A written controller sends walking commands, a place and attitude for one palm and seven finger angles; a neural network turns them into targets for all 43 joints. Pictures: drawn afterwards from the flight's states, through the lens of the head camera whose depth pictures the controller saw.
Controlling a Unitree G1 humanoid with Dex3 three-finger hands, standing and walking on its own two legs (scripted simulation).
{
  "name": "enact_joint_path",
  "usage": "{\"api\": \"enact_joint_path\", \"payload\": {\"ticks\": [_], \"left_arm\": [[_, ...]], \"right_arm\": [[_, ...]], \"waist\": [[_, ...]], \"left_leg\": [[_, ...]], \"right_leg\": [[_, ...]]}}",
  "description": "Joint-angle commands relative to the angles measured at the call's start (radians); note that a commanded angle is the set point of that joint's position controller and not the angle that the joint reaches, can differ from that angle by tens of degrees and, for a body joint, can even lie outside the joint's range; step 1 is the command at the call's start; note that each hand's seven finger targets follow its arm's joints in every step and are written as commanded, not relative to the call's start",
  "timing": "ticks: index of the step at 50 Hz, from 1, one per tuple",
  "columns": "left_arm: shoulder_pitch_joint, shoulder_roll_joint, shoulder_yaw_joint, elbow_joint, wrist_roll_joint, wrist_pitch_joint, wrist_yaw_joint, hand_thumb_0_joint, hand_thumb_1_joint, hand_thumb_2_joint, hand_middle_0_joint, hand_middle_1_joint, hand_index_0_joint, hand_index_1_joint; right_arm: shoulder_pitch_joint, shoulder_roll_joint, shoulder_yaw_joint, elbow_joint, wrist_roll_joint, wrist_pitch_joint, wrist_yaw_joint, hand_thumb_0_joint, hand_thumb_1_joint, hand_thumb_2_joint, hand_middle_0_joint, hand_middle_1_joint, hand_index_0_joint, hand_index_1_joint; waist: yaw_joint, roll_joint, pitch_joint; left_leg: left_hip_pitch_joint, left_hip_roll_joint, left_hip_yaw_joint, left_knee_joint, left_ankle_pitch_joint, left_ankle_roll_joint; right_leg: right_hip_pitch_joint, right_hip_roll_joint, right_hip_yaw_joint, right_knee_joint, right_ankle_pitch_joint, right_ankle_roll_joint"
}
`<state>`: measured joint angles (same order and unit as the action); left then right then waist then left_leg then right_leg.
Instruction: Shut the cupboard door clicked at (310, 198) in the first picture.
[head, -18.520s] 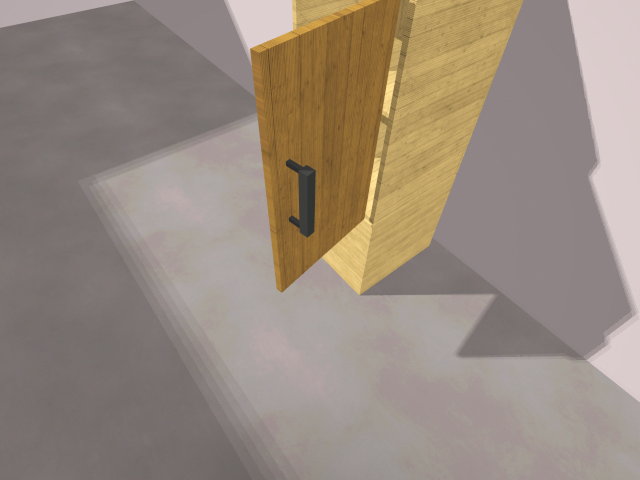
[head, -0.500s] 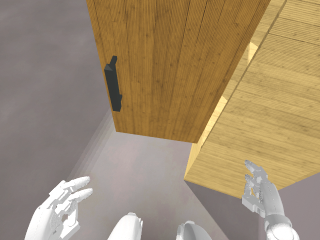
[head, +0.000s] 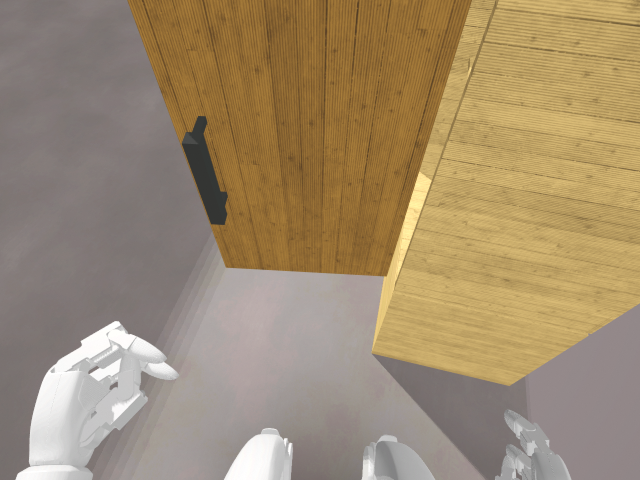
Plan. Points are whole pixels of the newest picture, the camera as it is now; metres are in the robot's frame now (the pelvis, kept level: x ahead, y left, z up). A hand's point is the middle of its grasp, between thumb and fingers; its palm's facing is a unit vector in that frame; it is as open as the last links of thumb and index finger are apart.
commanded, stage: raise the hand and make a fist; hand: left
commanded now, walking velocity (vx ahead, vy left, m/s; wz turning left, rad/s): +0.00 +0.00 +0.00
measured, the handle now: (210, 173) +0.51 +0.19 +0.06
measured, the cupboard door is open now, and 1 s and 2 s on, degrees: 100 100 100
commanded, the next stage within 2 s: bring the fist close to the handle in 0.94 s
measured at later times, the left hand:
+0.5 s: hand (142, 366) +0.23 +0.21 +0.06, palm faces -0.04 -1.00 -0.03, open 3.1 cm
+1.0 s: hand (138, 356) +0.24 +0.21 +0.07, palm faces +0.00 -1.00 -0.05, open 3.1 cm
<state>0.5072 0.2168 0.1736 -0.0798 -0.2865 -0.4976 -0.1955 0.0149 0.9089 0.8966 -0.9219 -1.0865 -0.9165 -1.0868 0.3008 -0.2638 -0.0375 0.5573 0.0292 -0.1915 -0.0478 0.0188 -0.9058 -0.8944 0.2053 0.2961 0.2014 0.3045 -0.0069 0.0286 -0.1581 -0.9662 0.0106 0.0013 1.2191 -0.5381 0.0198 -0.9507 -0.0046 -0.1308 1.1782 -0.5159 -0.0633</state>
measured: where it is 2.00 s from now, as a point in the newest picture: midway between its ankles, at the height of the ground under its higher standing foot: outside the picture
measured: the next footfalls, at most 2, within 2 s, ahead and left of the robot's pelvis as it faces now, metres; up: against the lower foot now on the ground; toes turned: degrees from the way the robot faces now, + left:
none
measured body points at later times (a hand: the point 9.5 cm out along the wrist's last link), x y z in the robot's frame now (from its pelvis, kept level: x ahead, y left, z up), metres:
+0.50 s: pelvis +0.01 +0.03 +0.01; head +0.08 +0.04 +0.46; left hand +0.23 +0.26 +0.06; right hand +0.21 -0.19 -0.05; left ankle +0.03 +0.11 -0.64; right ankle +0.03 -0.09 -0.64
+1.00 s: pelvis +0.01 +0.02 +0.01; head +0.08 +0.03 +0.46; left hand +0.23 +0.26 +0.07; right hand +0.19 -0.21 -0.06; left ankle +0.03 +0.11 -0.64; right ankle +0.03 -0.09 -0.64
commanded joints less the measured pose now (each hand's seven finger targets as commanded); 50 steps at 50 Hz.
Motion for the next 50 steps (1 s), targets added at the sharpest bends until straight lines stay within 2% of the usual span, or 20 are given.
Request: {"api": "enact_joint_path", "payload": {"ticks": [1, 3, 4, 7, 9, 11, 14, 16, 19, 22, 24, 27, 30, 32, 34, 39, 42, 45, 47, 50], "left_arm": [[-0.096, 0.114, -0.047, -0.118, -0.007, -0.070, -0.111, 0.000, 0.900, 0.900, -1.098, -1.280, -1.098, -1.280], [-0.101, 0.174, 0.028, -0.173, -0.018, -0.052, -0.101, 0.000, 0.900, 0.900, -1.135, -1.320, -1.135, -1.320], [-0.100, 0.217, 0.083, -0.205, -0.019, -0.042, -0.081, 0.000, 0.900, 0.900, -1.153, -1.340, -1.153, -1.340], [-0.067, 0.165, 0.100, -0.270, -0.032, -0.023, -0.006, 0.000, 0.900, 0.900, -1.208, -1.400, -1.208, -1.400], [-0.050, 0.143, 0.099, -0.247, -0.030, -0.003, 0.034, 0.000, 0.900, 0.900, -1.245, -1.440, -1.245, -1.440], [-0.048, 0.086, 0.029, -0.203, -0.012, 0.017, 0.036, 0.000, 0.900, 0.900, -1.282, -1.480, -1.282, -1.480], [-0.075, 0.053, -0.061, -0.116, 0.026, 0.060, -0.007, 0.000, 0.900, 0.900, -1.300, -1.500, -1.300, -1.500], [-0.119, 0.075, -0.077, -0.118, 0.039, 0.074, -0.040, 0.000, 0.900, 0.900, -1.300, -1.500, -1.300, -1.500], [-0.177, 0.154, 0.005, -0.153, 0.025, 0.071, -0.055, 0.000, 0.900, 0.900, -1.300, -1.500, -1.300, -1.500], [-0.192, 0.171, 0.073, -0.237, -0.009, 0.028, -0.036, 0.000, 0.900, 0.900, -1.300, -1.500, -1.300, -1.500], [-0.183, 0.190, 0.107, -0.256, -0.015, 0.008, -0.014, 0.000, 0.900, 0.900, -1.300, -1.500, -1.300, -1.500], [-0.147, 0.113, 0.039, -0.201, -0.010, 0.015, -0.014, 0.000, 0.900, 0.900, -1.300, -1.500, -1.300, -1.500], [-0.108, 0.074, -0.020, -0.107, 0.001, 0.068, -0.051, 0.000, 0.900, 0.900, -1.300, -1.500, -1.300, -1.500], [-0.113, 0.083, -0.024, -0.084, 0.004, 0.100, -0.072, 0.000, 0.900, 0.900, -1.300, -1.500, -1.300, -1.500], [-0.135, 0.131, 0.017, -0.108, 0.000, 0.110, -0.075, 0.000, 0.900, 0.900, -1.300, -1.500, -1.300, -1.500], [-0.186, 0.189, 0.099, -0.236, -0.018, 0.025, -0.017, 0.000, 0.900, 0.900, -1.300, -1.500, -1.300, -1.500], [-0.152, 0.125, 0.047, -0.203, -0.005, -0.011, 0.006, 0.000, 0.900, 0.900, -1.300, -1.500, -1.300, -1.500], [-0.125, 0.098, 0.003, -0.127, 0.010, 0.012, -0.012, 0.000, 0.900, 0.900, -1.300, -1.500, -1.300, -1.500], [-0.124, 0.099, -0.011, -0.103, 0.012, 0.039, -0.035, 0.000, 0.900, 0.900, -1.300, -1.500, -1.300, -1.500], [-0.150, 0.128, 0.006, -0.120, 0.003, 0.069, -0.057, 0.000, 0.900, 0.900, -1.300, -1.500, -1.300, -1.500]], "right_arm": [[-0.098, -0.115, -0.031, -0.196, 0.016, -0.098, -0.022, 0.000, -0.900, -0.900, 0.200, 0.300, 0.200, 0.300], [-0.099, -0.113, -0.030, -0.207, 0.016, -0.100, -0.027, 0.000, -0.900, -0.900, 0.200, 0.300, 0.200, 0.300], [-0.104, -0.112, -0.031, -0.208, 0.014, -0.094, -0.029, 0.000, -0.900, -0.900, 0.200, 0.300, 0.200, 0.300], [-0.112, -0.088, -0.023, -0.228, 0.007, -0.072, -0.021, 0.000, -0.900, -0.900, 0.200, 0.300, 0.200, 0.300], [-0.108, -0.082, -0.019, -0.223, 0.000, -0.057, -0.016, 0.000, -0.900, -0.900, 0.200, 0.300, 0.200, 0.300], [-0.103, -0.089, -0.016, -0.225, -0.001, -0.045, -0.007, 0.000, -0.900, -0.900, 0.200, 0.300, 0.200, 0.300], [-0.087, -0.112, -0.010, -0.227, -0.002, -0.034, -0.004, 0.000, -0.900, -0.900, 0.200, 0.300, 0.200, 0.300], [-0.075, -0.123, -0.008, -0.234, 0.001, -0.036, -0.005, 0.000, -0.900, -0.900, 0.200, 0.300, 0.200, 0.300], [-0.073, -0.127, -0.004, -0.237, -0.003, -0.041, -0.013, 0.000, -0.900, -0.900, 0.200, 0.300, 0.200, 0.300], [-0.073, -0.107, 0.000, -0.238, -0.008, -0.045, -0.011, 0.000, -0.900, -0.900, 0.200, 0.300, 0.200, 0.300], [-0.078, -0.103, 0.002, -0.231, -0.013, -0.044, -0.007, 0.000, -0.900, -0.900, 0.200, 0.300, 0.200, 0.300], [-0.069, -0.103, -0.001, -0.217, -0.009, -0.036, 0.005, 0.000, -0.900, -0.900, 0.200, 0.300, 0.200, 0.300], [-0.061, -0.119, -0.009, -0.220, -0.001, -0.026, 0.009, 0.000, -0.900, -0.900, 0.200, 0.300, 0.200, 0.300], [-0.060, -0.128, -0.015, -0.228, 0.005, -0.020, 0.006, 0.000, -0.900, -0.900, 0.200, 0.300, 0.200, 0.300], [-0.066, -0.131, -0.016, -0.235, 0.007, -0.019, 0.001, 0.000, -0.900, -0.900, 0.200, 0.300, 0.200, 0.300], [-0.076, -0.110, -0.010, -0.232, -0.005, -0.026, -0.003, 0.000, -0.900, -0.900, 0.200, 0.300, 0.200, 0.300], [-0.078, -0.104, -0.008, -0.218, -0.006, -0.026, 0.008, 0.000, -0.900, -0.900, 0.200, 0.300, 0.200, 0.300], [-0.079, -0.116, -0.011, -0.218, -0.002, -0.020, 0.013, 0.000, -0.900, -0.900, 0.200, 0.300, 0.200, 0.300], [-0.078, -0.123, -0.013, -0.224, 0.004, -0.018, 0.010, 0.000, -0.900, -0.900, 0.200, 0.300, 0.200, 0.300], [-0.082, -0.125, -0.012, -0.236, 0.011, -0.016, 0.001, 0.000, -0.900, -0.900, 0.200, 0.300, 0.200, 0.300]], "waist": [[-0.030, -0.061, -0.115], [0.008, -0.018, -0.204], [0.034, 0.036, -0.235], [0.057, 0.070, -0.258], [0.048, 0.045, -0.239], [0.013, 0.029, -0.174], [-0.025, 0.003, -0.096], [-0.036, 0.004, -0.091], [-0.012, 0.021, -0.143], [0.022, 0.062, -0.245], [0.045, 0.112, -0.263], [0.018, 0.098, -0.231], [-0.005, 0.021, -0.188], [-0.008, -0.011, -0.183], [0.008, 0.000, -0.197], [0.037, 0.059, -0.252], [0.022, 0.087, -0.211], [0.004, 0.052, -0.180], [-0.004, 0.009, -0.179], [-0.003, 0.000, -0.190]], "left_leg": [[0.005, -0.020, -0.045, -0.139, 0.027, 0.016], [0.049, -0.021, -0.046, -0.166, 0.067, 0.019], [0.080, -0.020, -0.046, -0.180, 0.098, 0.015], [0.162, -0.021, -0.054, -0.239, 0.166, 0.009], [0.174, -0.017, -0.063, -0.249, 0.196, 0.005], [0.166, -0.015, -0.063, -0.250, 0.174, 0.002], [0.160, -0.006, -0.084, -0.260, 0.149, 0.004], [0.173, -0.003, -0.093, -0.265, 0.144, 0.001], [0.192, -0.007, -0.094, -0.260, 0.181, -0.002], [0.259, -0.008, -0.091, -0.261, 0.289, -0.019], [0.281, -0.008, -0.094, -0.260, 0.365, -0.034], [0.292, 0.001, -0.096, -0.261, 0.397, -0.044], [0.250, 0.002, -0.093, -0.261, 0.373, -0.033], [0.230, 0.000, -0.091, -0.267, 0.330, -0.025], [0.227, -0.005, -0.091, -0.268, 0.332, -0.025], [0.247, -0.010, -0.080, -0.260, 0.351, -0.031], [0.256, -0.003, -0.085, -0.269, 0.333, -0.040], [0.218, -0.004, -0.083, -0.268, 0.266, -0.028], [0.191, -0.008, -0.077, -0.267, 0.219, -0.016], [0.180, -0.015, -0.068, -0.265, 0.198, -0.004]], "right_leg": [[0.134, -0.020, 0.227, -0.286, -0.184, 0.042], [0.184, -0.013, 0.207, -0.261, -0.129, 0.036], [0.204, -0.003, 0.184, -0.236, -0.079, 0.028], [0.238, 0.014, 0.115, -0.201, 0.062, 0.026], [0.245, 0.026, 0.091, -0.194, 0.113, 0.025], [0.208, 0.025, 0.081, -0.210, 0.108, 0.033], [0.155, 0.030, 0.064, -0.215, 0.101, 0.030], [0.143, 0.028, 0.062, -0.219, 0.107, 0.031], [0.174, 0.031, 0.066, -0.207, 0.137, 0.024], [0.219, 0.032, 0.059, -0.182, 0.213, 0.019], [0.225, 0.035, 0.054, -0.159, 0.252, 0.012], [0.194, 0.033, 0.043, -0.166, 0.256, 0.022], [0.198, 0.033, 0.043, -0.186, 0.257, 0.028], [0.209, 0.031, 0.046, -0.199, 0.243, 0.032], [0.232, 0.031, 0.053, -0.196, 0.247, 0.025], [0.250, 0.031, 0.064, -0.175, 0.258, 0.017], [0.195, 0.031, 0.052, -0.171, 0.219, 0.019], [0.183, 0.029, 0.056, -0.186, 0.186, 0.022], [0.199, 0.025, 0.066, -0.206, 0.163, 0.028], [0.231, 0.022, 0.083, -0.228, 0.154, 0.029]]}}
